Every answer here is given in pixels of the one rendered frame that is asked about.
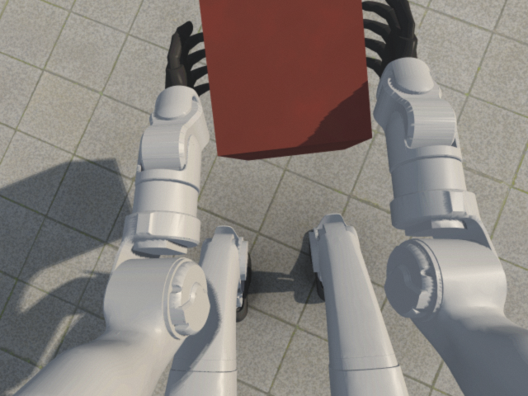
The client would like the left robot upper arm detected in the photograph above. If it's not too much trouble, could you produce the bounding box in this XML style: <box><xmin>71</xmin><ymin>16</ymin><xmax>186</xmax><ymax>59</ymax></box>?
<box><xmin>12</xmin><ymin>257</ymin><xmax>210</xmax><ymax>396</ymax></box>

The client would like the carton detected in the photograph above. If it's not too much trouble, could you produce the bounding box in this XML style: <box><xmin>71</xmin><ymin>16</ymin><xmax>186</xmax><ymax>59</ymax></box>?
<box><xmin>199</xmin><ymin>0</ymin><xmax>372</xmax><ymax>160</ymax></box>

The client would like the right robot upper arm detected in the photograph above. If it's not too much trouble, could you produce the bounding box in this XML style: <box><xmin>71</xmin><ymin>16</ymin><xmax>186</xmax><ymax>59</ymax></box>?
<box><xmin>384</xmin><ymin>238</ymin><xmax>528</xmax><ymax>396</ymax></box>

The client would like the robot left hand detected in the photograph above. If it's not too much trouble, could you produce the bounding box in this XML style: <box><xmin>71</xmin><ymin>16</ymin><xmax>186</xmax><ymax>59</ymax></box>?
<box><xmin>165</xmin><ymin>21</ymin><xmax>210</xmax><ymax>96</ymax></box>

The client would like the right robot forearm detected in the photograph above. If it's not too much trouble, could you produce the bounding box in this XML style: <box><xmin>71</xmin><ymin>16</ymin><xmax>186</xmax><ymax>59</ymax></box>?
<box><xmin>373</xmin><ymin>57</ymin><xmax>507</xmax><ymax>283</ymax></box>

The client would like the left robot forearm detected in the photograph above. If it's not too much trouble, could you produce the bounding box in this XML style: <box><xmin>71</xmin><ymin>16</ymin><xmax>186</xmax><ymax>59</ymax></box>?
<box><xmin>103</xmin><ymin>86</ymin><xmax>210</xmax><ymax>321</ymax></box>

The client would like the right robot foot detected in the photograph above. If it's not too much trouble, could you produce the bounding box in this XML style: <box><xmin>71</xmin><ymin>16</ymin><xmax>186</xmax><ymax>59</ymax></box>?
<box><xmin>309</xmin><ymin>231</ymin><xmax>325</xmax><ymax>301</ymax></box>

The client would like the robot right hand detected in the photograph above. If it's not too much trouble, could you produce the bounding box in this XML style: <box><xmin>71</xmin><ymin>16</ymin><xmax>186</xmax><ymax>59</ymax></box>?
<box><xmin>362</xmin><ymin>0</ymin><xmax>417</xmax><ymax>80</ymax></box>

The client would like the robot right shin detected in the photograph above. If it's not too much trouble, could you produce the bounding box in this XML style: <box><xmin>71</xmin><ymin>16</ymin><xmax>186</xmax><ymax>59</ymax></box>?
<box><xmin>317</xmin><ymin>214</ymin><xmax>360</xmax><ymax>284</ymax></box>

